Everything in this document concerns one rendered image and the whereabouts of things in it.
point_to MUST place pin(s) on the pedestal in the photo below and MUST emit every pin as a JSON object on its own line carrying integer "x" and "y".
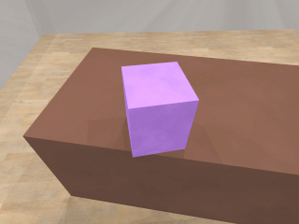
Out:
{"x": 241, "y": 160}

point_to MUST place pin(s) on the carton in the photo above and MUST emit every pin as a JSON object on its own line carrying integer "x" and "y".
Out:
{"x": 160, "y": 106}

